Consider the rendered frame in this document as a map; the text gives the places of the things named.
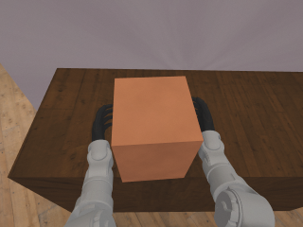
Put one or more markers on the right robot forearm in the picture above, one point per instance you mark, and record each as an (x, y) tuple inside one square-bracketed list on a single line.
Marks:
[(218, 171)]

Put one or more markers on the pedestal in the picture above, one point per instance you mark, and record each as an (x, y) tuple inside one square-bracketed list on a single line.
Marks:
[(258, 115)]

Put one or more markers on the left robot upper arm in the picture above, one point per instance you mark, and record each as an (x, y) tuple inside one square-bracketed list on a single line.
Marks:
[(96, 218)]

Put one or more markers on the left robot hand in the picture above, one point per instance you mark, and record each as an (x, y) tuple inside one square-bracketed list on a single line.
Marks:
[(99, 126)]

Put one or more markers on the right robot upper arm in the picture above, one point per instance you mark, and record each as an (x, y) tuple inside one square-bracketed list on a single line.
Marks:
[(234, 208)]

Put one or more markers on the right robot hand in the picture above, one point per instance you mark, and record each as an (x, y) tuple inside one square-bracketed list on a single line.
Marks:
[(204, 116)]

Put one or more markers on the left robot forearm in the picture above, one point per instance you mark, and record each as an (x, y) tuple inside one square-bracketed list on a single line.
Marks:
[(97, 188)]

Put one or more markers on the carton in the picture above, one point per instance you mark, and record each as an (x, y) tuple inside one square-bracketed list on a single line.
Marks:
[(155, 130)]

